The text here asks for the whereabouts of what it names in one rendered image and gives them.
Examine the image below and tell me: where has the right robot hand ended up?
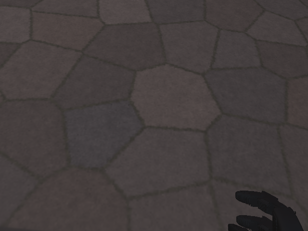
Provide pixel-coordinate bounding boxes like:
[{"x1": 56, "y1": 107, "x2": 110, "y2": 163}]
[{"x1": 228, "y1": 191, "x2": 304, "y2": 231}]

